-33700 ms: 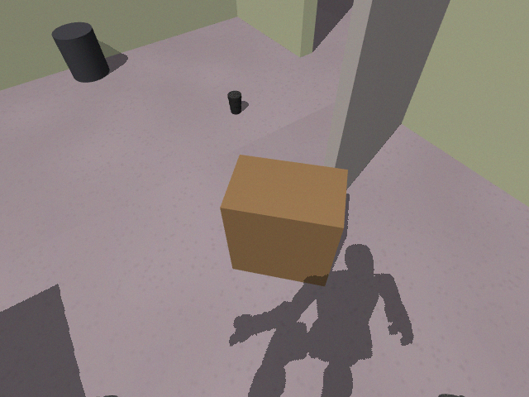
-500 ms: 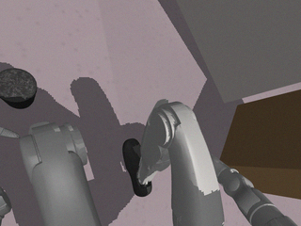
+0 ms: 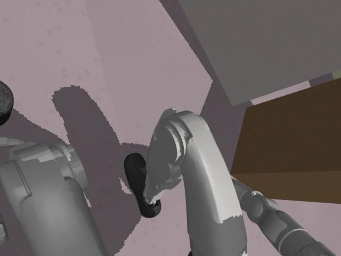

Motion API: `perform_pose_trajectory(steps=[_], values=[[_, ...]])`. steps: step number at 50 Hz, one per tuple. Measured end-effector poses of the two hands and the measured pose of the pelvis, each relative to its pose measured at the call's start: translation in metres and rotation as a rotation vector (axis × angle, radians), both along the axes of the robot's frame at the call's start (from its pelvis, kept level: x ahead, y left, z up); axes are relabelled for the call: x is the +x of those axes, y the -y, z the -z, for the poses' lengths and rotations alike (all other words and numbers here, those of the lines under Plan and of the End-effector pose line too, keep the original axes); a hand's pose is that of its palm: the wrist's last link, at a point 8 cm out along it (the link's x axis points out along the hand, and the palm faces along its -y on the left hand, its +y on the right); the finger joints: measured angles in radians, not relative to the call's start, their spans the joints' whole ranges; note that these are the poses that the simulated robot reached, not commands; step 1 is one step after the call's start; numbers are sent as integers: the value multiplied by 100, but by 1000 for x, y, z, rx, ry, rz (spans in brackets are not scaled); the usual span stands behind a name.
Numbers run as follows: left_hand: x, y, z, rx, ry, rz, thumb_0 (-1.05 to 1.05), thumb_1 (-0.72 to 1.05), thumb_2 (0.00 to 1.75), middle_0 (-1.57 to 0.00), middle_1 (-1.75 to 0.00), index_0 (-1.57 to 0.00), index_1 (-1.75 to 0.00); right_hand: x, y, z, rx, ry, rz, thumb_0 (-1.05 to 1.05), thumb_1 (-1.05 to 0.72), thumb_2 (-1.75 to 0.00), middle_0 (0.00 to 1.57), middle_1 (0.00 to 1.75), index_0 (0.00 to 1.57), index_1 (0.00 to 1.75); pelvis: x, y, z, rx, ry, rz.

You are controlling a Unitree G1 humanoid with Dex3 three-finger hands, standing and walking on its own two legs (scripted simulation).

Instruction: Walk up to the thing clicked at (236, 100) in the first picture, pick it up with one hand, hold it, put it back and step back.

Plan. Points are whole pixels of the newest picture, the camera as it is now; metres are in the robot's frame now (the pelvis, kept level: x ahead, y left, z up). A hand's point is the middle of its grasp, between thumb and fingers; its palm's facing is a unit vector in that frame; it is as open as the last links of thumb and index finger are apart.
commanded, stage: close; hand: left
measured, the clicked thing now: out of the picture +0.44 +0.23 -0.22
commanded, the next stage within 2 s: settle in 0.60 s
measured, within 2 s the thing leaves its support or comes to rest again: leaves its support in 1.10 s
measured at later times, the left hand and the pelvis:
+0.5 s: hand out of the picture +0.43 +0.23 -0.19, palm faces +0.23 -0.97 -0.02, open 10.7 cm; pelvis +0.00 +0.00 +0.00, yaw -1 degrees
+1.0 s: hand out of the picture +0.43 +0.23 -0.19, palm faces +0.23 -0.97 -0.01, open 11.0 cm; pelvis +0.01 +0.00 +0.00, yaw -1 degrees
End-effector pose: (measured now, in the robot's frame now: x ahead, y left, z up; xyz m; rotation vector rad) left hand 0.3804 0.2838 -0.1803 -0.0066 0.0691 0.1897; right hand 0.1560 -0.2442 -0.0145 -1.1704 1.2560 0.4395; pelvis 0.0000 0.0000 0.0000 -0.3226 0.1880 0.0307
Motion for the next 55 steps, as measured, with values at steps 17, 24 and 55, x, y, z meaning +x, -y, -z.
perform_pose_trajectory(steps=[17,24,55], values=[[9,7,7,22,10,-13,-1,14,46,-42,-41,-41,-41,6,-3,1,-11,-26,-10,0,-89,-90,20,30,21,30,3,-1,-1,-13,-8,14],[12,6,7,19,10,-39,1,6,52,-58,-58,-49,-59,7,-3,1,-13,-28,-10,0,-89,-90,20,30,21,30,3,-1,-1,-14,-8,15],[9,0,3,16,23,-43,-3,-43,90,-72,-99,-64,-102,14,-3,-1,-7,-38,22,0,-93,-91,20,30,21,30,6,-1,-5,-15,-32,10]])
